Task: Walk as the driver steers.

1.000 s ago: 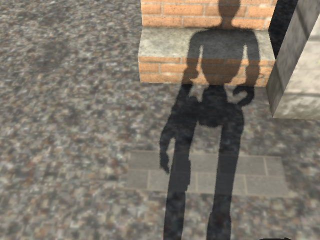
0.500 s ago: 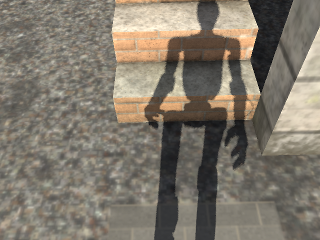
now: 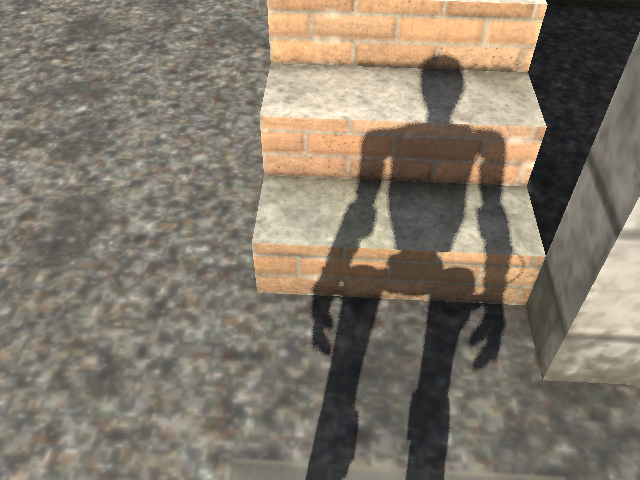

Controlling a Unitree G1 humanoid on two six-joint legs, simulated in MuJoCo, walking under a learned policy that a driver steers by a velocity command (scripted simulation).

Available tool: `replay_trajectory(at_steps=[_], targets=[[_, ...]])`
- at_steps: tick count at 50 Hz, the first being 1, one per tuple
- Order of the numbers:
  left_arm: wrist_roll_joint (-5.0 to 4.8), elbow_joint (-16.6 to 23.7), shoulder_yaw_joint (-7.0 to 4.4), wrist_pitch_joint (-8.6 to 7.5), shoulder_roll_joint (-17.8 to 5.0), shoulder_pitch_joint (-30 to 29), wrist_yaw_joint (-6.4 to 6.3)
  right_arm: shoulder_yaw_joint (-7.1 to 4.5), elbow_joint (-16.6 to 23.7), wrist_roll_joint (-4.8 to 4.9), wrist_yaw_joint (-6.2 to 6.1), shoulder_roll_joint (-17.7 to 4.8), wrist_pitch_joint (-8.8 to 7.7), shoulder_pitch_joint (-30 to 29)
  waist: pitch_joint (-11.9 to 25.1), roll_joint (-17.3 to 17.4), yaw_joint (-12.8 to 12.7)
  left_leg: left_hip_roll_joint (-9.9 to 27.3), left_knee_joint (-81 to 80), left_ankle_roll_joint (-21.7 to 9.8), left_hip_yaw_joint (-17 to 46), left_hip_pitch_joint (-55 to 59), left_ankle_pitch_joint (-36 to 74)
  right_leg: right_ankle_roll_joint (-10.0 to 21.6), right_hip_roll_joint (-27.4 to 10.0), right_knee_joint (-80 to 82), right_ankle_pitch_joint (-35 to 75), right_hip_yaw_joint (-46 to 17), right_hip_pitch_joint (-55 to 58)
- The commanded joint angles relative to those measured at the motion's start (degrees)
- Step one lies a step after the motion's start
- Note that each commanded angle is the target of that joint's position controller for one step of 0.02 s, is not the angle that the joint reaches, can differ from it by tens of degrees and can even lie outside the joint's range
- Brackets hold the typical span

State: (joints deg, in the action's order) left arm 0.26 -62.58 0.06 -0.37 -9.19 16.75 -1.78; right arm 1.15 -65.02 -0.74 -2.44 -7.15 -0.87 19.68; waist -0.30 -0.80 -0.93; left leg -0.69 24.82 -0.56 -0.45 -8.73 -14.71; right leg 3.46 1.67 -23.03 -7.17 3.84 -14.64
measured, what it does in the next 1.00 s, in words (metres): walks ahead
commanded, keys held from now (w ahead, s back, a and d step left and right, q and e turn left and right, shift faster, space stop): no key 0.36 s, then w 0.64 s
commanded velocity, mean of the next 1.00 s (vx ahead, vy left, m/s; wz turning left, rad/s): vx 0.21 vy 0.00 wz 0.00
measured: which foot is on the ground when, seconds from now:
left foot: down 0.00-0.68, up 0.70-1.00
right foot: down 0.00-1.00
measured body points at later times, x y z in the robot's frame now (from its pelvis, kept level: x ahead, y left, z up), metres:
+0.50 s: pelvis +0.03 +0.01 +0.00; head +0.02 +0.01 +0.45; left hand +0.00 +0.23 -0.16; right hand -0.03 -0.19 -0.16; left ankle -0.02 +0.11 -0.74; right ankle +0.06 -0.08 -0.73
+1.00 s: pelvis +0.22 -0.02 +0.00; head +0.25 -0.03 +0.45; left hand +0.10 +0.18 -0.14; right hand +0.37 -0.24 -0.14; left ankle +0.37 +0.10 -0.69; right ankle +0.09 -0.09 -0.74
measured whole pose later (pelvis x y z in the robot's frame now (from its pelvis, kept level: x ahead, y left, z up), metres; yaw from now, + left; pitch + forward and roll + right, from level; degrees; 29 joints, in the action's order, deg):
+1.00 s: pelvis +0.22 -0.02 +0.00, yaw +0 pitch +2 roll +0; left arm 0.8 -63.7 -0.6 -6.0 -6.8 30.8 -0.9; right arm -2.8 -53.7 -1.9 2.2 -10.8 -2.4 3.5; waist -1.6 1.6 -2.9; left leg 3.1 43.9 -2.3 -4.1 -36.8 -4.7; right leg 4.0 3.5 -10.6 -16.9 3.5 4.6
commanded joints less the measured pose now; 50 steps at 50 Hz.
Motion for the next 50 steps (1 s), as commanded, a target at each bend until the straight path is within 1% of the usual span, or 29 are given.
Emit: replay_trajectory(at_steps=[1, 18, 19, 21, 22, 23, 24, 25, 26, 27, 28, 29, 30, 31, 32, 33, 34, 35, 36, 37, 38, 40, 41, 43, 44, 46, 48, 49, 50], targets=[[-0.03, -0.1, -0.34, -0.37, -3.6, 3.6, -0.18, -0.6, 0.7, 0.0, -0.12, -4.0, -0.46, 3.7, -4.6, 1.7, -0.1, 5.5, -7.7, -2.5, 6.3, -7.9, -1.9, 0.1, -6.3, 4.4, -5.3, -8.3, 3.4], [-0.04, -2.9, 0.35, -0.44, -1.9, 5.5, -0.77, -0.53, -0.2, 0.01, -0.24, -2.5, -0.46, 6.5, -4.8, 1.2, 0.3, 5.4, -7.0, -2.8, 5.7, -5.8, 2.1, -0.3, -6.7, 3.3, -1.7, -8.3, 3.4], [-0.02, -3.0, 0.31, -0.39, -1.9, 6.0, -0.74, -0.62, -0.4, -0.07, -0.22, -2.6, -0.42, 7.3, -3.8, 1.3, 0.5, 4.8, -7.3, -3.0, 5.5, -5.4, -2.4, -0.2, -6.0, 3.1, -5.8, -8.0, 3.6], [0.1, -2.5, -0.43, -0.01, -3.2, 6.0, -0.54, -1.58, 0.1, -0.22, -0.03, -4.6, 0.01, 7.8, -5.2, 2.6, 0.7, 3.7, -6.8, -4.8, 6.4, -7.3, -18.1, 1.1, -3.5, 0.1, -20.5, -6.4, 0.5], [0.37, -1.9, -0.7, 0.18, -3.5, 5.5, -0.27, -1.94, 0.6, -0.38, 0.18, -5.2, 0.27, 7.8, -7.6, 2.9, 1.0, 4.3, -7.6, -6.0, 8.2, -8.9, -25.4, 1.7, -2.9, -1.1, -26.6, -6.4, -2.9], [0.55, -1.1, -0.72, 0.14, -2.9, 4.3, 0.04, -2.22, 0.9, -0.36, 0.34, -5.5, 0.35, 8.7, -10.0, 3.7, 1.7, 5.9, -9.0, -7.2, 10.9, -9.3, -29.7, 1.9, -2.3, -3.1, -28.4, -6.1, -6.5], [0.72, 0.0, -0.55, -0.18, -1.5, 2.7, 0.37, -2.58, 0.7, -0.26, 0.36, -6.1, 0.25, 10.2, -11.3, 5.9, 2.6, 8.5, -11.6, -8.6, 15.1, -7.3, -31.7, 1.6, -1.1, -7.0, -25.6, -4.6, -10.2], [1.12, 1.1, -0.36, -0.68, -0.2, 0.7, 0.75, -3.24, 0.3, -0.25, 0.31, -7.3, 0.02, 11.7, -11.7, 8.9, 3.5, 12.7, -15.4, -10.6, 20.4, -4.2, -32.6, 0.9, 0.3, -12.9, -19.0, -1.0, -13.5], [1.81, 2.3, -0.42, -1.28, -0.3, -0.9, 1.08, -3.89, 0.3, -0.35, 0.26, -8.5, -0.25, 11.4, -12.3, 9.9, 3.8, 16.5, -17.4, -12.4, 23.7, -2.9, -30.7, 0.9, -1.2, -17.2, -14.6, -0.1, -15.7], [1.79, 3.3, -0.84, -1.9, -1.7, -2.0, 1.4, -4.2, 0.5, -0.46, 0.35, -8.7, -0.6, 11.0, -11.8, 8.7, 3.7, 17.7, -18.2, -13.3, 24.6, -1.8, -27.9, 1.1, -2.4, -19.5, -14.8, -0.8, -17.3], [1.59, 4.1, -1.2, -2.47, -2.5, -2.4, 1.76, -4.45, 0.7, -0.64, 0.49, -8.9, -1.01, 10.5, -11.2, 7.7, 3.2, 17.7, -18.0, -13.4, 23.7, -0.5, -25.4, 1.3, -3.0, -20.1, -16.2, -1.3, -18.1], [1.32, 4.9, -1.37, -3.03, -2.6, -2.3, 2.03, -4.64, 0.8, -0.73, 0.6, -9.0, -1.43, 9.9, -11.5, 7.9, 2.5, 17.5, -16.7, -13.2, 22.3, -0.7, -22.9, 1.5, -3.6, -18.0, -17.0, -1.4, -16.9], [0.93, 5.1, -1.5, -3.5, -2.4, -1.9, 2.22, -4.67, 1.0, -0.53, 0.67, -8.5, -1.78, 8.8, -11.5, 7.3, 1.7, 16.0, -15.5, -12.3, 19.5, -1.6, -19.9, 1.6, -3.1, -14.9, -16.6, -0.6, -13.8], [0.6, 4.6, -1.55, -3.87, -1.5, 0.3, 2.31, -4.77, 1.4, -0.17, 0.7, -8.5, -2.02, 7.3, -11.1, 6.7, 0.1, 14.0, -13.4, -11.3, 16.3, -4.2, -17.6, 1.7, -1.9, -10.1, -14.2, 0.8, -7.9], [0.25, 2.9, -1.72, -4.13, -0.9, 4.9, 2.29, -4.87, 2.0, 0.05, 0.74, -8.5, -2.15, 5.5, -10.2, 5.6, -2.0, 11.5, -10.2, -10.3, 13.0, -9.0, -15.6, 1.6, 0.1, -5.0, -11.7, 2.3, 1.4], [0.24, 0.7, -2.36, -4.4, -1.7, 11.5, 1.99, -4.68, 2.6, -0.09, 0.85, -7.7, -2.6, 4.4, -7.9, 3.1, -4.5, 8.8, -4.4, -9.0, 9.7, -15.3, -11.9, 1.7, 0.4, -2.4, -10.7, 0.7, 13.2], [0.95, -0.7, -3.69, -4.86, -6.1, 19.4, 1.18, -3.77, 4.5, 0.18, 1.44, -4.7, -3.39, 1.8, -5.0, -7.2, -8.1, 2.6, 11.9, -6.2, 1.9, -24.2, -7.4, 4.1, -10.0, 6.5, -21.1, -15.6, 23.4], [0.69, -2.4, -5.25, -4.33, -11.8, 26.3, 0.96, -3.49, 7.0, -0.34, 2.05, -3.4, -3.9, 1.6, -2.7, -18.2, -8.7, -2.7, 28.8, -4.3, -4.7, -34.5, -14.4, 9.5, -22.2, 14.5, -30.7, -37.7, 28.3], [0.97, -1.9, -4.47, -3.72, -8.7, 22.6, 0.7, -4.4, 7.5, -2.09, 2.57, -7.2, -3.8, -1.2, -5.8, -8.7, -5.9, 0.9, 38.2, -5.2, -0.5, -36.6, -14.2, 10.6, -23.6, 14.2, -30.2, -38.9, 22.9], [1.45, 0.4, -4.03, -3.74, -7.6, 16.9, 1.03, -4.33, 8.2, -2.23, 3.43, -6.2, -4.15, -3.3, -8.3, -2.1, -3.6, 3.2, 40.1, -5.2, 1.3, -36.6, -8.4, 9.8, -21.7, 14.4, -25.7, -33.6, 17.7], [1.38, 1.7, -3.89, -4.03, -7.2, 13.0, 1.19, -4.02, 8.0, -1.64, 4.03, -4.7, -4.55, -3.2, -8.1, -0.2, -1.6, 4.6, 39.3, -4.8, 1.9, -34.5, -3.4, 8.7, -19.6, 15.4, -19.8, -28.5, 14.9], [0.73, 2.2, -2.93, -4.84, -4.9, 10.9, 1.04, -4.39, 7.7, -1.79, 4.61, -5.1, -4.03, -2.6, -6.5, -0.6, 0.4, 5.6, 36.3, -3.3, 0.9, -31.6, 1.1, 6.8, -15.9, 16.7, -9.0, -20.4, 13.6], [0.54, 1.7, -2.58, -5.21, -4.3, 12.0, 0.92, -4.57, 7.6, -1.81, 4.69, -5.3, -3.48, -2.4, -5.6, -1.4, 0.7, 5.1, 35.7, -2.7, -0.3, -31.3, 2.4, 6.5, -14.8, 16.2, -2.3, -17.3, 14.6], [0.31, 0.5, -2.14, -5.69, -4.1, 14.7, 0.73, -4.73, 8.8, -1.75, 4.7, -5.2, -2.57, -5.2, -5.3, -2.5, 0.7, 4.7, 33.8, -1.8, -1.9, -33.2, 4.3, 6.4, -13.6, 14.9, 9.7, -12.8, 16.3], [0.37, 0.2, -1.98, -5.78, -4.2, 15.7, 0.7, -4.64, 9.8, -1.68, 4.68, -5.0, -2.27, -7.6, -5.5, -2.8, 0.4, 4.5, 32.2, -1.5, -2.7, -34.1, 5.2, 6.5, -13.2, 14.6, 13.4, -11.3, 16.3], [0.55, 0.2, -1.67, -5.88, -4.2, 16.1, 0.73, -4.28, 12.5, -1.39, 4.66, -4.6, -2.03, -14.2, -6.7, -3.3, -0.4, 3.9, 26.1, -1.0, -4.1, -34.3, 7.8, 6.7, -12.3, 14.9, 17.9, -9.1, 15.1], [0.63, 0.3, -1.54, -6.09, -4.5, 16.2, 0.76, -3.78, 14.7, -0.92, 4.7, -4.1, -1.98, -19.5, -7.4, -4.2, -1.1, 2.9, 18.6, -1.2, -5.4, -31.1, 11.0, 6.4, -11.4, 15.2, 20.5, -7.1, 13.5], [0.45, 0.3, -1.51, -6.39, -4.0, 16.9, 0.79, -3.58, 15.3, -0.97, 4.85, -4.0, -1.85, -20.7, -7.7, -4.7, -0.9, 2.4, 15.8, -1.7, -5.3, -29.7, 12.1, 6.4, -12.0, 14.8, 21.9, -6.9, 14.0], [0.4, 0.3, -1.65, -6.57, -4.6, 16.9, 0.73, -3.54, 15.7, -0.87, 4.89, -4.4, -1.79, -21.8, -7.8, -4.8, -0.9, 2.1, 13.5, -2.3, -5.7, -28.4, 12.9, 6.4, -12.3, 14.7, 22.9, -6.4, 14.4]])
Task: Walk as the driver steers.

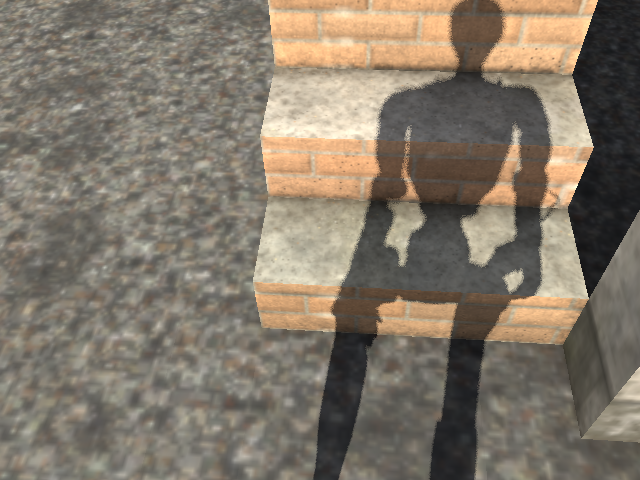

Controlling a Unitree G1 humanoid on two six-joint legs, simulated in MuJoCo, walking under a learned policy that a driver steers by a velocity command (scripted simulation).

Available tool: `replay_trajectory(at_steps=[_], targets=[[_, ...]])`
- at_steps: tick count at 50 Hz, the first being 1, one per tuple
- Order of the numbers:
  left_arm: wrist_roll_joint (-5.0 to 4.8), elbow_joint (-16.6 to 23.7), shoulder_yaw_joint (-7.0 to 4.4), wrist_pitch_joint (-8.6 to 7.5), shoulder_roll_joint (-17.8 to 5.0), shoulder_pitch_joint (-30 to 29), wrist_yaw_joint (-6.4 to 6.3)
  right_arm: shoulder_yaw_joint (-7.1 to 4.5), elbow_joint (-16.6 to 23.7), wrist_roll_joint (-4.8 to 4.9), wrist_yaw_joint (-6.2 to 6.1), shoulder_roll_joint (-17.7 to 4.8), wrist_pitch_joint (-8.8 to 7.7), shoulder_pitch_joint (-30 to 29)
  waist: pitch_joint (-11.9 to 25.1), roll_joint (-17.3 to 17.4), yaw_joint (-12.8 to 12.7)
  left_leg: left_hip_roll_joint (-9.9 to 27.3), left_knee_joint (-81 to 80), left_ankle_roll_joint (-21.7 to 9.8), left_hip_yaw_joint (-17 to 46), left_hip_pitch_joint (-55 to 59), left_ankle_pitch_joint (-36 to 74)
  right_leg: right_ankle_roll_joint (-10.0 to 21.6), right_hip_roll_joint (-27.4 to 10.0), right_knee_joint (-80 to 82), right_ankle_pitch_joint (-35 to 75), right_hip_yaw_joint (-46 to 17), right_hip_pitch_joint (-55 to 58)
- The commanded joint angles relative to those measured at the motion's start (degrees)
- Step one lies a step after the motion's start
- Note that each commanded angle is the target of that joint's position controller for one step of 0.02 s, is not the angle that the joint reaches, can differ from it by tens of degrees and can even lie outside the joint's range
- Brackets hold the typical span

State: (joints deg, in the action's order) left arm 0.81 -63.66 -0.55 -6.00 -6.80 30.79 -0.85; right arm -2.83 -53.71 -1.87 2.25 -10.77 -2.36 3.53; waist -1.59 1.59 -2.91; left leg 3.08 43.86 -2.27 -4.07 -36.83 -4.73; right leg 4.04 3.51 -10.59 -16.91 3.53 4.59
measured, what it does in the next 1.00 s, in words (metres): walks ahead, turning right: left foot, then right foot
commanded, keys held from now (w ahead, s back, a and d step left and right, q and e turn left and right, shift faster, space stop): w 0.16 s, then w+e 0.68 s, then w+q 0.16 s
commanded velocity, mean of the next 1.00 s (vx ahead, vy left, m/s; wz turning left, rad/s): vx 0.49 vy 0.00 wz -0.31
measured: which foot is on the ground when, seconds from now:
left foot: up 0.00-0.12, down 0.14-0.66, up 0.68-1.00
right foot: down 0.00-0.16, up 0.18-0.66, down 0.68-1.00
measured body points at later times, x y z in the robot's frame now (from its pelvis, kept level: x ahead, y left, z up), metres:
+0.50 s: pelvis +0.29 +0.04 +0.00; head +0.31 +0.04 +0.45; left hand +0.42 +0.25 -0.14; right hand +0.22 -0.19 -0.14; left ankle +0.22 +0.09 -0.74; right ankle +0.42 -0.12 -0.68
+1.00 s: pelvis +0.53 -0.03 +0.00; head +0.55 -0.04 +0.45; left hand +0.66 +0.20 -0.13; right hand +0.58 -0.29 -0.13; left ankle +0.64 +0.09 -0.66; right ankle +0.49 -0.06 -0.74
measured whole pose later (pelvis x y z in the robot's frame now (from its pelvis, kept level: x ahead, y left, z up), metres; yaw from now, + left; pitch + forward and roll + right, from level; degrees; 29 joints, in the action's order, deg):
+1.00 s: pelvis +0.53 -0.03 +0.00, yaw -21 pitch +1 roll -1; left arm 1.7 -53.4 -3.5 -3.5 -12.7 17.1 -1.1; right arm -0.7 -48.9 -1.9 -0.2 -10.7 -4.1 8.8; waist -1.0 1.6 -1.8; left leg 6.3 62.6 0.3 -0.7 -38.2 -12.2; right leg 7.6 8.6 -18.6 -12.1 -0.5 -7.6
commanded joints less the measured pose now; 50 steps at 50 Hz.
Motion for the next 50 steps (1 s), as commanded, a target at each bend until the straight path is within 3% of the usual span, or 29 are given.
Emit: replay_trajectory(at_steps=[1, 4, 6, 7, 8, 9, 10, 11, 12, 14, 19, 21, 26, 29, 31, 33, 34, 35, 36, 37, 38, 39, 40, 42, 43, 45, 46, 48, 50], targets=[[0.14, 1.5, -1.1, -1.01, -7.1, 2.3, 0.01, 0.46, 4.7, 0.75, 0.24, -1.0, -0.39, -6.0, -6.6, -7.7, 1.5, -2.1, -7.6, -1.9, -2.6, 2.7, 3.8, 5.4, -14.1, 1.9, 35.1, -4.7, -5.3], [0.12, 2.1, -1.7, -1.43, -9.2, -0.1, 0.21, -0.58, 3.9, 0.54, -0.52, -3.6, -0.97, -2.1, -3.6, -7.7, 4.5, -5.1, -9.3, -5.6, -3.7, 12.2, -0.1, 4.4, -15.1, -5.4, 54.1, -3.2, -2.6], [0.2, 2.4, -2.33, -0.79, -10.8, -1.8, 0.08, -2.08, -1.0, 0.27, -1.24, -5.9, -1.75, 12.5, 3.6, -7.0, 10.8, -7.5, -14.0, -7.8, -3.6, 27.0, -1.5, 3.3, -14.0, -23.4, 59.0, -1.9, -2.8], [0.41, 3.2, -2.07, -0.56, -9.7, -2.4, 0.33, -3.34, -3.4, -0.94, -1.73, -9.2, -2.35, 20.9, 8.2, -4.6, 14.1, -1.4, -16.4, -9.7, 3.5, 39.2, -6.8, 2.7, -11.8, -37.9, 44.5, -1.0, -11.9], [-0.41, 4.7, -0.94, -0.34, -3.4, 1.4, 0.94, -4.54, -3.6, -2.05, -1.93, -14.4, -2.53, 26.1, 15.1, 5.5, 11.9, 15.8, -19.3, -14.0, 27.3, 51.3, -18.4, 1.7, -4.5, -59.8, 7.1, 1.1, -26.5], [-1.55, 3.9, -1.61, 0.08, -3.9, 6.2, 1.13, -4.43, -3.0, -0.61, -1.62, -14.3, -1.75, 21.3, 17.6, 10.4, 7.9, 21.5, -31.7, -18.9, 50.9, 52.7, -25.9, 1.8, 0.9, -71.2, -10.7, -5.5, -37.7], [-0.9, 5.4, -2.18, 0.52, -7.1, -0.8, 0.81, -3.42, -1.6, 0.65, -1.42, -10.1, -1.84, 13.2, 6.6, 3.2, 5.2, 18.5, -33.2, -15.2, 39.9, 43.5, -32.0, 2.7, -4.4, -70.4, -4.0, -6.8, -42.1], [-0.36, 6.4, -2.29, 0.44, -7.1, -5.8, 1.08, -2.24, -0.7, 1.26, -1.25, -5.9, -2.52, 9.0, 1.5, -0.7, 4.8, 16.3, -34.6, -12.8, 30.6, 34.1, -25.3, 2.7, -6.3, -66.3, 0.4, -6.6, -39.9], [-0.19, 6.0, -2.2, 0.84, -5.3, -6.2, 1.11, -1.57, -1.3, 0.96, -1.31, -4.1, -3.19, 8.3, -0.8, -2.2, 2.9, 13.8, -35.5, -10.5, 24.0, 28.9, -17.1, 2.6, -8.0, -62.8, 1.6, -6.9, -36.7], [1.21, 5.4, -2.24, 2.44, -3.5, -4.4, 1.61, -0.56, -3.2, 0.94, -2.1, -1.9, -4.13, 11.0, -1.5, -0.1, 0.8, 10.8, -36.1, -8.2, 14.5, 24.1, -6.9, 1.5, -9.2, -58.5, 1.9, -6.9, -32.1], [0.83, 9.2, -2.64, 4.34, -4.4, -14.2, 2.35, -0.64, -4.4, 1.1, -2.69, -4.9, -5.65, 16.5, -4.1, 1.2, 1.3, 8.2, -38.1, -6.4, 3.4, 26.5, 2.9, -0.4, -9.9, -52.7, 9.8, -4.1, -39.9], [0.77, 10.6, -2.56, 4.12, -5.3, -19.0, 2.51, -0.43, -4.5, 1.57, -3.05, -5.2, -5.98, 17.8, -5.3, 1.4, 2.0, 7.6, -38.7, -5.6, 0.4, 27.5, 8.0, -1.1, -9.9, -47.0, 13.8, -2.9, -41.7], [0.06, 13.6, -1.41, 3.3, -4.2, -28.8, 2.96, -0.16, -5.7, 1.69, -3.87, -6.1, -6.07, 21.7, -5.0, 1.4, 4.5, 7.6, -36.6, -4.6, -5.4, 35.6, 22.8, -1.1, -7.3, -29.4, 17.9, 3.0, -39.3], [0.51, 14.3, -1.66, 2.72, -5.4, -29.0, 2.61, -0.36, -6.3, 1.45, -4.77, -7.8, -5.8, 22.5, -2.8, 2.0, 3.8, 9.2, -30.1, -4.6, -7.7, 42.4, 42.0, 1.6, -3.9, -24.3, 14.6, 6.1, -35.6], [0.76, 12.9, -2.27, 2.42, -6.7, -23.5, 1.91, -0.61, -6.4, 1.14, -5.47, -8.8, -5.26, 21.8, 0.5, 3.8, 1.3, 10.4, -20.4, -4.7, -8.8, 46.3, 55.3, 4.5, -0.7, -23.2, 9.7, 7.3, -31.8], [1.67, 9.3, -3.72, 1.29, -8.7, -11.2, 1.04, -0.91, -5.1, 1.6, -5.26, -9.9, -4.6, 19.3, 7.0, 3.0, -4.0, 9.9, -0.6, -4.7, -9.5, 43.3, 49.0, 8.1, 1.7, -16.2, 11.6, 6.0, -19.3], [2.68, 8.6, -5.27, 0.83, -12.9, -4.4, 0.58, -0.94, -3.4, 1.83, -4.54, -9.8, -4.74, 19.1, 11.6, -1.3, -6.8, 8.5, 15.2, -3.5, -9.5, 32.9, 31.4, 11.3, -6.2, -13.7, 9.2, -4.6, -8.1], [2.89, 9.6, -6.98, 1.39, -19.2, -7.3, -0.09, -0.01, -0.1, 2.51, -2.99, -3.2, -4.71, 23.5, 15.0, -17.8, -0.3, -2.7, 35.0, -0.4, -6.4, 6.6, -23.0, 21.6, -22.1, -15.9, 21.4, -31.4, 9.9], [1.36, 9.2, -6.8, 2.53, -17.0, -6.2, 0.65, -0.65, 1.0, 0.95, -2.52, -7.2, -4.88, 16.6, 15.3, -7.7, -3.3, -4.9, 40.9, -0.8, 5.2, -3.7, -24.6, 23.1, -21.5, -9.8, 14.2, -39.7, 11.2], [0.76, 10.4, -6.72, 3.23, -16.9, -10.8, 0.51, 0.01, 4.0, 1.59, -1.82, -6.1, -5.96, 12.2, 7.1, -6.1, -2.0, -0.8, 38.1, -1.4, 6.6, -8.4, -17.9, 20.6, -20.5, -6.3, 10.9, -32.7, 3.9], [0.52, 11.6, -6.0, 3.54, -13.9, -14.7, 0.5, -0.06, 4.6, 1.18, -1.64, -6.4, -6.38, 11.0, 3.5, -1.0, 0.4, 0.8, 33.5, -0.9, 6.1, -6.7, -13.9, 17.7, -18.4, -4.4, 16.0, -28.7, -2.8], [0.05, 12.2, -5.52, 3.38, -12.5, -16.6, 0.25, -0.12, 5.0, 0.42, -1.88, -6.2, -5.75, 10.4, 2.0, 2.1, 2.2, 1.6, 30.4, 0.3, 6.0, -3.7, -12.9, 15.7, -16.5, -4.2, 25.1, -24.5, -8.1], [-0.26, 12.7, -5.02, 3.11, -11.5, -17.7, -0.09, 0.01, 5.6, -0.43, -2.07, -5.9, -4.55, 11.1, 2.7, 2.5, 3.6, 2.0, 27.9, 1.9, 5.9, 0.1, -12.8, 14.6, -14.5, -4.1, 32.2, -21.1, -11.3], [-0.07, 13.2, -5.06, 2.21, -13.0, -17.1, -0.49, 0.43, 6.6, -1.07, -2.21, -4.6, -2.9, 11.8, 4.3, 1.5, 5.1, 1.6, 23.4, 3.9, 4.7, 3.8, -11.8, 12.8, -11.2, -5.4, 43.0, -16.2, -15.1], [0.14, 13.4, -5.24, 1.93, -14.1, -16.3, -0.6, 0.69, 6.5, -1.0, -2.26, -3.9, -2.53, 13.0, 5.7, -0.4, 5.4, 1.1, 21.7, 4.1, 3.4, 4.5, -10.0, 11.8, -10.3, -5.8, 47.2, -13.5, -14.9], [-0.13, 13.1, -4.69, 1.59, -12.7, -14.1, -0.42, 1.16, 6.6, -0.82, -2.07, -3.5, -2.26, 12.2, 6.4, -3.0, 4.5, 1.5, 13.8, 4.2, 2.0, 6.3, -4.6, 8.0, -8.4, -5.7, 48.5, -9.5, -14.7], [0.32, 12.2, -4.31, 1.62, -11.3, -12.4, -0.38, 1.71, 4.5, -0.41, -2.13, -1.6, -1.96, 15.2, 8.0, -7.2, 4.2, 1.1, 14.9, 3.9, 0.4, 9.3, -3.6, 6.8, -7.9, -5.7, 46.3, -7.3, -14.8], [0.98, 11.9, -3.56, 2.16, -9.8, -10.9, -0.3, 1.74, 4.5, 0.23, -2.38, -2.3, -1.89, 13.0, 7.9, -8.7, 2.5, 1.7, 18.8, 2.7, -0.3, 8.0, -4.2, 6.0, -9.4, -6.3, 46.3, -8.4, -12.9], [1.48, 11.6, -3.84, 2.09, -12.2, -8.6, -0.55, 1.0, 5.9, 0.24, -3.09, -3.8, -1.25, 9.3, 5.3, -7.7, 0.9, 2.7, 32.3, 1.7, 0.7, -4.2, -9.9, 9.7, -14.1, -6.5, 42.5, -14.0, -5.6]])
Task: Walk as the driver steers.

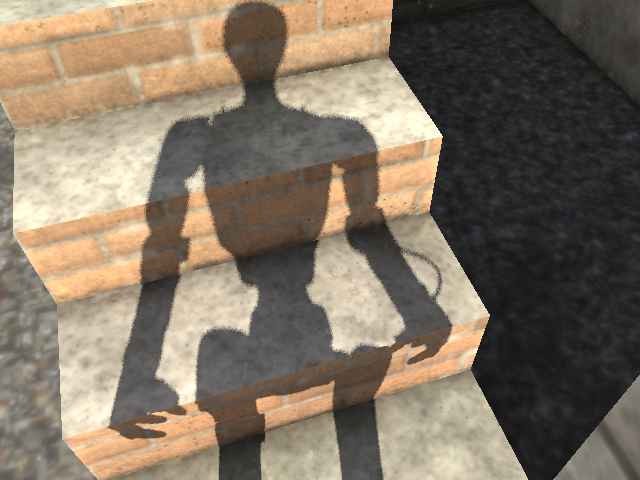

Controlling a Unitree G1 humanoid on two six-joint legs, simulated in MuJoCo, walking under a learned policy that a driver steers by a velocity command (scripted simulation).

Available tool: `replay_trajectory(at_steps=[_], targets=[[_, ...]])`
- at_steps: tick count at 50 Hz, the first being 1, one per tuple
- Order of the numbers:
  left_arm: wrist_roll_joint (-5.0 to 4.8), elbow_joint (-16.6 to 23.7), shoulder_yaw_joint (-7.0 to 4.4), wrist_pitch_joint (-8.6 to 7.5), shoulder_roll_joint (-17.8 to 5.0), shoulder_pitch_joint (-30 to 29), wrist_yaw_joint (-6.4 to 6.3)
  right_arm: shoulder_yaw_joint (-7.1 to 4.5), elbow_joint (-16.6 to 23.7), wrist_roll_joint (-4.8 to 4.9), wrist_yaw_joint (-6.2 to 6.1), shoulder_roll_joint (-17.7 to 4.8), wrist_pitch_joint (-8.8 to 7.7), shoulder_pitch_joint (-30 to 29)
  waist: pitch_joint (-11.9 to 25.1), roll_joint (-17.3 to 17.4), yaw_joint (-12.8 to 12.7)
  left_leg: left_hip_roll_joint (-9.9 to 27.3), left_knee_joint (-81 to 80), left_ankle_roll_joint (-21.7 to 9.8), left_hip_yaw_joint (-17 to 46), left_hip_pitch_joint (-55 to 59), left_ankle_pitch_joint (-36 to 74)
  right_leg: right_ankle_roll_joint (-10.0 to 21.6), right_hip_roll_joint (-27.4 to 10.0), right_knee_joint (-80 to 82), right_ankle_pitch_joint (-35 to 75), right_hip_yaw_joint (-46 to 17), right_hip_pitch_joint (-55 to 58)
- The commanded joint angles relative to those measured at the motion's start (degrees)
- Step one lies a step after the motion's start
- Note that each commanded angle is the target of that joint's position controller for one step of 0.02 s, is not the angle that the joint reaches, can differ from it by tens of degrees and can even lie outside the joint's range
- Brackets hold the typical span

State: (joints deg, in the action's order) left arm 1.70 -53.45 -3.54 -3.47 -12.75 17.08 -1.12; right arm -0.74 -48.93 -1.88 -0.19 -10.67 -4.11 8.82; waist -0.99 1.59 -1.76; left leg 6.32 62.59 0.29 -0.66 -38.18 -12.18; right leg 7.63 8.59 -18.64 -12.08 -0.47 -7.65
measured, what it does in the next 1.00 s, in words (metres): climbs, turning left: left foot 0.19 m higher, then right foot 0.19 m higher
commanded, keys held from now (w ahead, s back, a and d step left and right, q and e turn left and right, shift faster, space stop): w+q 0.66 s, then w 0.34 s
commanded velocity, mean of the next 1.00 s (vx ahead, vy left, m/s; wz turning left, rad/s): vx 0.50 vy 0.00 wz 0.36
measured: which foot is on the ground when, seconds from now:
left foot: up 0.00-0.32, down 0.34-0.88, up 0.90-1.00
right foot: down 0.00-0.34, up 0.36-0.84, down 0.86-1.00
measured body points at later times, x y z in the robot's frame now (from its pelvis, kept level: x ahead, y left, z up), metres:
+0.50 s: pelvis +0.26 +0.13 +0.10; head +0.29 +0.13 +0.55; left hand +0.37 +0.40 +0.01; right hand +0.41 -0.08 -0.04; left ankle +0.31 +0.20 -0.55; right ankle +0.19 -0.02 -0.39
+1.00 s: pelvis +0.53 +0.17 +0.30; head +0.50 +0.18 +0.75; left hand +0.55 +0.45 +0.17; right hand +0.75 -0.01 +0.21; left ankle +0.41 +0.25 -0.19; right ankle +0.59 +0.12 -0.36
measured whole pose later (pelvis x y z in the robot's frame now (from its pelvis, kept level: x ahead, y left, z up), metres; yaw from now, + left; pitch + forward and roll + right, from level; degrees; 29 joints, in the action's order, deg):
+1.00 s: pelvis +0.53 +0.17 +0.30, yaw +25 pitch +1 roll -3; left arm 1.8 -49.4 -3.3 -1.7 -12.1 10.4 -0.4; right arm -3.9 -41.3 -3.3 0.7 -12.6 -4.7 15.3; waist 5.3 1.7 0.8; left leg -7.6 108.4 -7.5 8.1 -39.9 -6.5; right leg 5.7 3.6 -61.0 -29.1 9.1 -33.7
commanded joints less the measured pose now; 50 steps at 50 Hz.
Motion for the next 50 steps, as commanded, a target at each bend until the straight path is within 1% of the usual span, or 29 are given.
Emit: replay_trajectory(at_steps=[1, 4, 7, 11, 13, 14, 15, 17, 18, 19, 20, 22, 24, 25, 29, 31, 34, 37, 39, 40, 41, 42, 43, 44, 45, 46, 47, 48, 50], targets=[[0.75, 1.0, -1.14, -0.51, -7.5, 6.9, -0.42, -1.48, 2.2, 0.4, -1.04, -4.0, 0.7, 1.7, 2.5, -6.9, -1.3, -1.4, 25.4, -1.2, -2.7, -11.0, -7.2, 9.9, -22.5, 1.7, 36.9, -13.1, 9.9], [2.24, -1.0, -1.66, -1.52, -10.6, 12.9, -1.34, -2.29, 8.5, 1.3, -2.4, -2.6, 1.44, -6.7, -6.5, -3.8, -3.0, -5.7, 52.0, -2.4, 6.1, -37.3, -25.9, 12.9, -27.8, 4.1, 22.3, -17.8, 19.0], [3.0, -3.3, -1.19, -2.92, -10.4, 14.3, -1.04, -1.2, 13.2, 1.27, -2.44, 0.0, 1.73, -10.4, -7.1, -1.4, -2.4, -7.7, 64.7, -6.7, 9.5, -54.6, -31.9, 7.7, -29.6, 3.7, 13.4, -14.1, 27.3], [0.48, -5.7, 0.97, -4.28, -8.8, 12.6, 0.02, 1.43, 20.4, -0.25, -1.34, 3.4, 1.82, -19.8, -9.0, -1.9, -1.8, -6.5, 59.2, -6.6, 3.0, -54.2, -36.3, 3.0, -27.9, 11.7, 6.4, -2.6, 16.5], [-1.1, -8.4, 2.49, -3.05, -7.1, 12.1, -0.34, 3.48, 25.8, -1.41, -0.73, 4.2, 2.04, -25.1, -9.5, -2.9, -1.1, -3.9, 39.9, -6.5, -6.5, -40.2, -35.3, 1.1, -21.7, 18.1, 24.1, 4.9, 4.6], [-2.42, -5.6, 2.47, -1.99, -9.1, 5.1, -0.98, 5.04, 25.5, -1.09, 0.52, 5.8, 2.79, -18.2, -2.3, 0.6, 3.8, -4.3, 22.4, -8.5, -9.0, -10.5, -23.1, 1.4, -19.0, 20.1, 49.4, 10.9, -8.0], [-4.78, -1.8, 1.91, -2.28, -12.0, 2.6, -0.76, 4.15, 21.7, 0.02, 0.64, 3.3, 3.23, -7.3, 9.5, -3.0, 8.3, -8.8, 17.8, -8.9, -8.3, 13.1, -11.4, 3.0, -22.1, 13.6, 80.0, 7.8, -10.5], [-6.02, 3.2, -1.26, -3.05, -21.7, -3.2, 0.13, 0.02, 12.2, -0.26, 0.63, -4.8, 4.28, 16.5, 27.1, -8.9, 18.9, -15.8, 8.1, -9.7, -8.2, 28.1, -6.1, 1.4, -23.6, -17.6, 117.4, 9.0, 1.6], [-5.58, 6.0, -1.54, -3.36, -19.9, -5.3, 1.61, -2.14, 9.0, -0.67, 0.52, -10.7, 3.94, 19.0, 27.2, -2.9, 20.2, -12.9, -7.9, -15.1, 7.8, 33.4, 2.1, -1.9, -17.0, -44.4, 85.4, 7.5, -6.3], [-3.09, 9.1, -0.16, -4.22, -12.8, -2.4, 4.2, -4.77, 6.6, -0.2, -1.64, -20.1, 4.29, 18.9, 31.5, 19.2, 13.0, 4.2, -29.9, -23.3, 46.7, 43.7, 39.0, -7.1, -0.1, -72.3, -0.5, 2.6, -24.5], [0.35, 10.1, 1.21, -4.02, -8.5, 1.3, 5.01, -5.96, 7.6, 1.57, -2.26, -18.5, 4.88, 13.4, 35.8, 8.2, 8.8, 5.4, -33.1, -22.0, 57.3, 40.8, 24.3, -5.0, -3.4, -86.2, 2.5, -8.5, -25.2], [2.75, 14.9, 3.26, -1.78, -0.9, -5.9, 3.35, -3.98, 1.7, 2.38, -0.76, -10.0, 5.14, 7.0, 11.6, -5.7, 3.1, 0.9, -33.9, -16.7, 47.0, 19.4, -13.8, -4.2, -6.8, -89.4, 6.9, -5.4, -37.3], [2.57, 17.6, 4.62, -0.23, 3.5, -8.0, 1.15, -2.06, -1.8, 0.34, -0.22, -2.8, 4.35, 5.7, -0.4, -1.6, 0.1, -4.0, -35.4, -14.7, 35.5, 8.0, -17.6, -2.7, -5.9, -100.1, 0.3, -4.0, -46.5], [2.06, 19.8, 5.16, 0.19, 4.6, -7.9, 0.69, -1.51, -3.2, -0.55, 0.4, -1.8, 3.18, 6.2, -0.8, 2.5, -0.8, -3.5, -37.7, -14.2, 33.1, 8.8, -14.2, -1.7, -5.9, -107.9, -4.7, -4.5, -52.3], [2.37, 23.5, 5.2, -1.19, 2.1, -13.3, -0.86, -2.57, -2.7, 0.67, 2.11, -6.9, -1.11, 5.7, -1.6, -5.8, -2.8, -6.5, -40.4, -9.9, 19.3, 6.3, 1.2, -2.2, -9.1, -89.6, -2.8, -1.0, -52.8], [1.81, 26.3, 6.41, -1.24, 7.1, -21.0, -1.45, -2.35, -4.4, -0.63, 2.01, -6.5, -2.14, 15.4, 0.3, 1.0, 3.2, -0.8, -41.6, -12.8, 26.5, 20.7, 16.3, -3.0, -7.5, -116.5, -9.9, 4.1, -71.1], [2.24, 31.1, 8.43, -1.08, 11.0, -30.1, -0.93, -2.39, -6.0, 0.41, 1.89, -5.9, -1.66, 22.3, -1.9, -3.2, 5.1, -2.4, -43.1, -9.4, 22.9, 25.4, 5.3, -1.6, -9.5, -108.2, -10.6, 4.2, -78.5], [1.25, 36.0, 8.62, 1.12, 9.8, -36.3, 0.86, -2.88, -3.6, 1.24, -0.53, -6.6, -0.21, 21.7, 0.9, 2.2, 6.9, -0.8, -57.4, -12.1, 21.3, 22.6, 20.3, -2.3, -9.3, -86.9, -12.5, 9.0, -62.5], [1.28, 31.7, 7.83, 2.26, 10.7, -26.2, 1.7, -3.07, -2.1, 1.14, -2.12, -5.9, 0.51, 19.1, 10.0, 5.4, 2.1, -0.2, -54.1, -12.4, 10.2, 28.6, 51.0, 0.0, -8.8, -77.6, -13.2, 9.4, -44.2], [0.44, 29.7, 6.93, 2.28, 7.7, -23.2, 1.71, -3.67, 0.8, 2.5, -2.34, -7.4, 0.18, 16.5, 14.9, 2.9, -0.1, -1.5, -50.6, -11.7, 7.3, 24.8, 76.7, 1.0, -4.6, -62.3, -18.7, 12.1, -26.7], [-0.44, 27.1, 4.74, 2.44, 4.9, -12.3, 0.62, -5.1, 2.8, 3.29, -2.48, -10.9, -1.87, 14.1, 22.2, 7.6, -5.1, 2.7, -43.6, -12.3, 11.8, 27.7, 102.7, 0.8, -4.9, -61.2, -11.5, 9.1, -15.1], [-0.93, 24.4, 3.29, 2.93, 0.3, -5.4, 0.57, -6.49, 3.0, 4.46, -1.89, -16.6, -3.29, 12.0, 25.2, 8.3, -8.9, 4.3, -34.6, -12.5, 11.7, 35.1, 105.5, -0.1, -4.3, -51.5, -15.7, 6.8, -13.2], [-0.65, 22.2, 2.01, 2.58, -1.8, -3.4, 0.85, -7.0, 3.9, 4.41, -0.54, -17.2, -4.22, 10.0, 26.1, 5.0, -10.0, 2.5, -22.9, -12.1, 10.2, 35.0, 100.5, -0.2, -3.3, -41.0, -16.5, 6.2, -7.2], [0.76, 19.1, -0.12, 2.35, -6.7, 0.3, 1.26, -6.52, 5.4, 3.31, 0.24, -13.2, -5.13, 10.0, 27.7, -5.4, -9.4, -4.2, -1.3, -9.6, 10.0, 24.9, 68.9, 4.2, -11.8, -33.3, -16.5, -13.6, 1.5], [0.53, 15.7, -1.7, 4.45, -10.4, -2.2, 0.84, -5.64, 7.6, 1.63, 2.72, -6.9, -3.74, 11.8, 26.7, -22.2, -5.9, -17.2, 28.9, -4.5, 6.8, 6.9, 7.4, 11.9, -23.9, -3.7, -21.1, -52.8, -0.1], [-1.2, 15.3, -1.55, 4.35, -5.7, -9.0, 1.02, -4.73, 10.4, -2.29, 2.55, -3.6, -2.63, 11.4, 19.5, -10.2, -1.2, -14.5, 50.3, -4.4, 12.6, -2.2, 5.8, 11.6, -25.7, 0.3, -39.8, -58.9, -9.4], [-1.65, 12.0, -0.87, 3.36, -2.9, -12.4, 1.25, -3.32, 13.2, -2.98, 1.81, -0.3, -1.84, 5.8, 8.4, -5.4, 0.6, -13.2, 58.6, -5.4, 11.3, -11.5, 6.6, 10.3, -24.0, -2.2, -49.1, -52.4, -16.9], [-0.49, 6.8, -0.1, 1.71, -0.7, -10.4, 1.04, -1.25, 15.2, -3.36, 1.08, 2.0, -1.53, 2.1, -1.3, -1.0, 1.7, -12.4, 61.6, -7.9, 13.3, -20.4, 1.9, 8.5, -23.5, -4.9, -42.4, -41.5, -21.4], [0.85, -1.0, 1.52, -1.69, 6.1, -5.5, 0.66, 0.74, 15.5, -1.25, 0.96, 5.0, -0.92, 2.0, -5.4, 2.0, 5.9, -10.8, 59.8, -9.6, 14.7, -22.9, 2.5, 2.6, -19.8, -4.7, -27.7, -24.3, -24.5]])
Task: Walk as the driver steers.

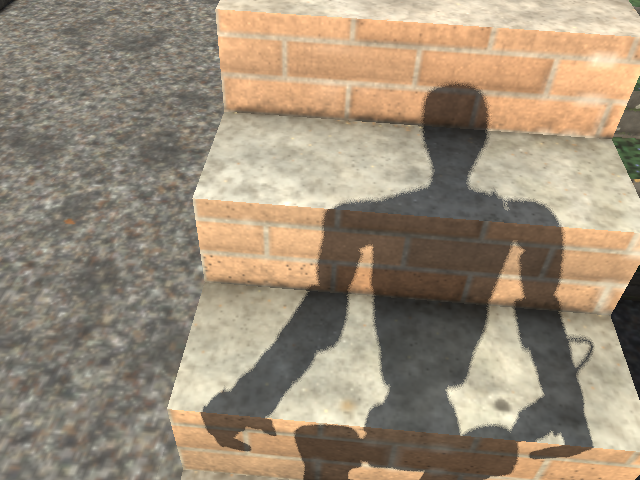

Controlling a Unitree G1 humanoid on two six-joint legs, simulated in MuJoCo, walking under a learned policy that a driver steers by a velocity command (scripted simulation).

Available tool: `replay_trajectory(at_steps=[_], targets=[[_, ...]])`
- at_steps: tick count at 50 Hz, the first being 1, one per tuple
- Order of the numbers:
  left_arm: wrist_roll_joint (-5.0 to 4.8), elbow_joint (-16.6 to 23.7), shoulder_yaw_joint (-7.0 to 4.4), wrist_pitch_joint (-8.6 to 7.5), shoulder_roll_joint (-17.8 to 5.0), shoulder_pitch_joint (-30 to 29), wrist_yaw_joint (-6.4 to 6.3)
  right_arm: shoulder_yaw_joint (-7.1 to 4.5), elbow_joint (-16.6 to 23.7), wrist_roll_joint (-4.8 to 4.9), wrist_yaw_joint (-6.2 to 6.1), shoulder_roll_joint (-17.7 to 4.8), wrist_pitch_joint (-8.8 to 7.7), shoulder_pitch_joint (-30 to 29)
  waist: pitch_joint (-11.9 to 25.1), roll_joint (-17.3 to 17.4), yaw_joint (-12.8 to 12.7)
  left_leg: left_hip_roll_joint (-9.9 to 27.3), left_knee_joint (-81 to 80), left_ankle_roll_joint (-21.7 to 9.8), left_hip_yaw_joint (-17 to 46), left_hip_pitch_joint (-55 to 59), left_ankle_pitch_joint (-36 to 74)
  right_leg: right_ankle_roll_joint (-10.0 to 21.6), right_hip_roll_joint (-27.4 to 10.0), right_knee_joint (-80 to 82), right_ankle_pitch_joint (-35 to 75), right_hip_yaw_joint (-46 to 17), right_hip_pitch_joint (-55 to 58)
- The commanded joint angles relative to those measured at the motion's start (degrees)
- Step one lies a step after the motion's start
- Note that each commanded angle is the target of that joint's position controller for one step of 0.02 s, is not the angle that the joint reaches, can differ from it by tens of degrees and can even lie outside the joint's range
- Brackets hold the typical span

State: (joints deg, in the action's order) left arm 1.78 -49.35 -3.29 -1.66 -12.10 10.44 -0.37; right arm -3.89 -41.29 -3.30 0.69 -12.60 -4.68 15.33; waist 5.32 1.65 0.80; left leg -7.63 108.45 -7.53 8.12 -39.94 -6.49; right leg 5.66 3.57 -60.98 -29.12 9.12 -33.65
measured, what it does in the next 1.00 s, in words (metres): climbs, turning right: left foot 0.19 m higher, then right foot 0.19 m higher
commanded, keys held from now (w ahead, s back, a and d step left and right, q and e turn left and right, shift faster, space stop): w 0.28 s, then w+e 0.32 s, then e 0.40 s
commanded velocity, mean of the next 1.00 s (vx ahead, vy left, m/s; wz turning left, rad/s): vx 0.40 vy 0.00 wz -0.26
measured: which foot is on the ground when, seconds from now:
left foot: up 0.00-0.28, down 0.30-0.86, up 0.88-1.00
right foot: down 0.00-0.32, up 0.34-0.84, down 0.86-1.00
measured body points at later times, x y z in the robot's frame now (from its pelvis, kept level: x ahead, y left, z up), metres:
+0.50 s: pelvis +0.26 +0.04 +0.21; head +0.25 +0.03 +0.66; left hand +0.41 +0.28 +0.12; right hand +0.34 -0.20 +0.08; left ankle +0.32 +0.15 -0.47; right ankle +0.18 -0.06 -0.22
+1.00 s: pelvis +0.47 -0.10 +0.36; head +0.46 -0.10 +0.81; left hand +0.69 +0.10 +0.26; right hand +0.56 -0.39 +0.28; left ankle +0.40 +0.06 -0.11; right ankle +0.53 -0.16 -0.28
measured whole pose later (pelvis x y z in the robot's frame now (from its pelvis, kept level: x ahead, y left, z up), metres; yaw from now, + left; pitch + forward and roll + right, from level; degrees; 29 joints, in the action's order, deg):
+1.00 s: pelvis +0.47 -0.10 +0.36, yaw -18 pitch +0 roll -1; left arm 0.6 -43.7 -3.9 1.8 -12.1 9.5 -1.2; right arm -4.1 -39.1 -2.9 0.9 -13.2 -3.3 8.5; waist 1.9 0.9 0.6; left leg 2.8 107.8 0.6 1.3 -34.0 -3.5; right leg 8.5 7.1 -65.2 -25.8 6.0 -40.0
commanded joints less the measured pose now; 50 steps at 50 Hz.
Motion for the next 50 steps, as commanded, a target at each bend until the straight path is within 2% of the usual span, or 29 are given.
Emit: replay_trajectory(at_steps=[1, 6, 11, 12, 13, 14, 15, 16, 17, 18, 19, 21, 23, 25, 27, 29, 32, 33, 36, 39, 41, 42, 43, 44, 45, 46, 47, 48, 50], targets=[[0.44, -6.2, 1.57, -4.19, 6.3, 2.8, -0.08, 4.37, 7.6, 0.42, 0.16, 6.9, 0.16, -2.2, -11.9, 3.1, 4.7, 4.6, 8.3, -1.2, 5.7, -20.7, -0.2, 3.3, -13.6, 38.9, -2.6, -28.0, 1.6], [-0.21, -5.7, 0.13, -7.84, -2.9, 6.9, 0.25, 4.2, 10.5, 0.94, -0.8, 4.7, 1.45, -10.5, -11.4, -1.3, 2.8, 6.5, 9.8, 1.3, -4.1, -30.7, -6.6, 6.5, -15.2, 45.9, 26.9, -19.1, 11.8], [-0.67, -6.6, -1.4, -5.98, -4.7, 18.0, -0.6, 5.18, 18.1, -0.21, 0.97, 5.8, 3.35, -27.1, -6.6, -4.9, -4.0, 13.3, -5.0, 1.3, -12.6, -38.0, -11.7, 6.2, -14.3, 53.1, 18.9, -16.5, 30.9], [-1.67, -5.4, -2.08, -5.57, -6.5, 18.7, -1.59, 7.0, 20.0, 0.83, 1.74, 7.3, 3.85, -29.6, -5.0, -8.1, -6.3, 13.6, -23.7, 0.2, -15.9, -25.7, -24.9, 8.4, -15.0, 62.6, 27.6, -13.7, 29.8], [-1.42, -6.4, -1.99, -4.85, -4.7, 19.5, -2.14, 7.48, 20.0, 1.53, 2.11, 9.4, 4.03, -30.2, -5.2, -9.4, -6.2, 12.0, -34.5, -0.6, -19.5, -12.0, -29.2, 9.4, -14.5, 64.7, 34.2, -11.2, 24.1], [-1.15, -4.6, -0.83, -5.48, -4.1, 20.3, -1.71, 6.37, 16.7, 1.82, 2.25, 7.9, 3.69, -23.7, -1.1, -7.1, -4.7, 4.7, -36.1, -1.5, -26.3, 2.4, -31.4, 9.2, -16.0, 57.3, 76.8, -8.2, 23.3], [-0.96, -4.5, -0.31, -6.62, -4.6, 21.3, -1.03, 4.63, 12.7, 2.03, 1.21, 5.2, 3.26, -11.9, 9.2, -7.7, 0.7, 1.8, -36.6, -2.9, -25.3, 15.9, -21.6, 8.4, -18.7, 43.9, 108.5, -8.0, 27.1], [-2.89, -3.7, -1.91, -7.62, -11.6, 17.7, -0.23, 3.2, 10.2, 2.33, 0.65, 2.2, 2.7, 2.5, 18.6, -13.1, 9.1, 2.8, -44.3, -3.9, -16.8, 27.1, -15.8, 6.2, -17.6, 30.2, 113.0, -7.1, 28.2], [-5.2, -0.4, -2.3, -8.47, -11.4, 16.8, 1.28, 0.81, 7.6, 0.39, -0.05, -3.3, 2.25, 9.4, 24.5, -5.2, 11.2, 13.8, -56.7, -7.7, 9.5, 42.0, -29.4, 2.8, -10.6, 10.6, 94.9, -9.5, 12.4], [-5.22, 3.0, -2.92, -8.87, -9.3, 8.5, 2.89, -2.69, 5.8, -0.18, -0.95, -12.3, 3.78, 15.7, 27.5, 9.8, 16.6, 27.6, -82.9, -12.4, 38.6, 44.7, -38.1, 0.0, 1.6, -18.3, 40.6, -9.1, 3.4], [-2.45, 4.6, -3.29, -8.35, -7.2, 3.7, 3.1, -3.18, 5.6, 1.51, -0.74, -12.8, 4.33, 8.0, 26.5, 6.2, 14.0, 30.4, -89.7, -11.9, 46.4, 37.5, -42.3, -1.7, 3.5, -51.2, 27.2, -18.3, -4.2], [-0.67, 13.1, 0.22, -6.45, 3.5, -7.0, 0.62, -1.16, -2.8, 2.25, -1.06, -5.5, 1.77, 2.2, 3.0, -4.8, 6.0, 28.4, -86.0, -6.2, 29.3, 24.9, -35.3, -0.4, -1.8, -63.1, 27.4, -17.4, -19.9], [-0.67, 13.3, 1.93, -4.98, 7.3, -0.1, -0.22, 2.44, -10.1, 0.65, 0.1, 6.1, -1.17, 1.9, -5.4, -4.5, -1.5, 26.1, -85.2, -2.9, 14.6, 16.2, -22.2, 1.5, -1.7, -68.1, 18.6, -17.9, -23.7], [-2.48, 10.8, 2.07, -2.62, 7.4, 7.0, 0.07, 3.12, -13.4, 0.0, 0.68, 8.6, -3.39, 2.2, -7.8, -3.7, -5.1, 25.2, -86.2, 0.4, 3.4, 14.9, -10.1, 2.2, -1.8, -62.1, 21.5, -19.6, -23.1], [-3.63, 10.2, 2.11, -1.66, 7.8, 5.7, 0.38, 3.18, -14.6, 0.21, 0.84, 6.8, -4.1, 3.5, -9.4, -2.7, -4.9, 25.8, -87.9, 1.6, -4.4, 15.9, -5.0, 1.8, 0.5, -62.0, 22.3, -18.3, -26.9], [-2.96, 12.3, 2.43, -1.6, 8.4, -2.3, -0.34, 1.92, -16.0, -0.25, 0.49, 1.4, -4.78, 7.7, -11.5, 1.7, -2.5, 28.6, -94.3, -1.9, -5.3, 20.2, -4.5, 2.2, 2.2, -76.5, 18.1, -14.6, -37.5], [-2.37, 15.4, 2.31, -1.45, 7.6, -8.9, -1.28, 1.98, -16.6, -0.27, 0.47, -0.3, -5.15, 11.9, -12.6, -0.9, -2.1, 29.7, -95.6, -0.1, -9.2, 29.5, -7.6, 2.1, 0.7, -80.9, 15.0, -15.6, -49.9], [-2.26, 18.5, 1.86, -0.78, 5.9, -14.6, -1.16, 1.08, -15.4, -0.19, 1.06, -3.5, -4.7, 10.6, -12.1, 0.3, -0.9, 28.3, -98.1, 0.8, -12.2, 30.1, -5.2, 1.1, 1.7, -76.7, 10.8, -11.9, -49.3], [-1.32, 22.8, 1.61, 1.28, 4.4, -19.3, 0.21, 0.9, -15.7, -0.52, -0.41, -3.1, -3.23, 13.3, -12.0, 4.2, -1.2, 25.2, -102.6, 2.9, -19.8, 29.5, -5.9, -0.3, -3.0, -54.4, 11.9, -6.2, -40.3], [-2.37, 24.3, 3.14, 4.28, 7.6, -18.2, 0.06, 0.09, -16.7, 2.1, -2.26, -4.9, -1.72, 15.0, -9.7, 9.9, -2.6, 25.2, -112.3, -0.3, -27.3, 31.3, 18.0, 4.5, -7.4, -29.2, 2.9, 2.1, -19.4], [-2.89, 17.3, 2.18, 3.65, 5.8, -0.7, -0.43, -0.72, -13.0, 4.06, -2.3, -10.5, -2.85, 8.8, 5.0, 11.6, -10.1, 26.7, -94.5, -0.6, -30.3, 39.2, 84.7, 5.2, -1.0, -23.6, 4.9, 5.8, 3.1], [-3.85, 15.7, 0.72, 2.27, 1.5, 8.0, -0.76, -2.07, -10.5, 6.0, -1.14, -15.2, -1.98, 5.6, 12.4, 13.3, -12.6, 25.7, -80.2, 0.0, -29.3, 43.0, 89.0, 5.0, 2.1, -11.3, 3.9, 2.2, 12.3], [-3.69, 15.1, -0.55, 1.38, -2.0, 8.7, -0.29, -3.28, -7.7, 6.33, 0.27, -18.1, -1.75, 4.9, 13.5, 13.3, -12.5, 24.5, -64.1, 2.4, -25.7, 39.5, 77.6, 4.6, 2.2, 3.9, 5.3, -7.2, 17.5], [-4.07, 14.9, -2.85, 1.77, -9.6, 2.8, 0.38, -3.32, -2.3, 4.5, 2.62, -12.6, -1.39, 4.9, 15.7, -3.9, -6.3, 14.6, -42.9, 9.0, -20.7, 17.5, 13.9, 7.7, -8.1, 21.0, 19.7, -41.1, 27.6], [-3.51, 19.3, -5.44, 3.89, -15.0, -4.5, -0.97, -2.88, 2.3, 2.86, 3.84, -7.8, -0.33, -0.3, 21.4, -8.9, -5.0, 7.0, -10.5, 12.2, -9.0, 7.2, -8.0, 8.1, -15.4, 41.5, 5.5, -69.6, 25.0], [-2.03, 19.8, -4.75, 4.09, -14.3, -11.6, -1.03, -1.35, 5.6, 1.46, 3.8, -1.2, -0.11, -2.3, 18.6, -7.2, -1.6, 7.9, 5.8, 11.8, -2.9, 2.9, -3.6, 6.5, -15.8, 45.9, -2.2, -67.3, 18.2], [-0.89, 17.6, -3.88, 3.3, -11.6, -13.6, -1.15, -0.02, 8.5, 1.01, 2.24, 1.1, -0.01, -6.8, 11.7, -5.2, -0.6, 8.6, 10.7, 9.8, -1.8, -0.2, 1.7, 4.4, -14.1, 42.8, -2.0, -59.6, 11.3], [-0.74, 13.9, -2.89, 1.92, -7.6, -13.0, -1.31, 0.86, 9.1, -0.37, 0.55, 2.1, 0.42, -7.3, 1.2, -2.9, 1.6, 9.5, 12.0, 8.1, -2.7, -5.8, 4.7, 3.4, -11.8, 35.3, 3.1, -50.2, 4.0], [-0.41, 8.9, -1.02, 0.01, -3.0, -7.7, -0.71, 2.18, 9.0, -0.9, -1.61, 2.5, 1.26, -3.4, -6.9, -2.5, 3.8, 7.9, 12.5, 5.3, -3.3, -11.4, 1.5, 3.9, -7.5, 29.9, 10.7, -37.4, -0.3]])
Next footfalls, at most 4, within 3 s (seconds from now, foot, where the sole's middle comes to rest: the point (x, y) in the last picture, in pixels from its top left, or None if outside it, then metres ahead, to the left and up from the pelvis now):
0.30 left None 0.36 0.15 -0.51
0.86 right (439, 366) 0.57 -0.17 -0.32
1.80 left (318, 188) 0.78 0.02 -0.13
2.30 right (436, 173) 0.82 -0.17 -0.13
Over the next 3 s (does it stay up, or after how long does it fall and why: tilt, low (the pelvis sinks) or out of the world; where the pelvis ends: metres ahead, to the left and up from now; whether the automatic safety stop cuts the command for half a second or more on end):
stays up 1.11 -0.12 0.84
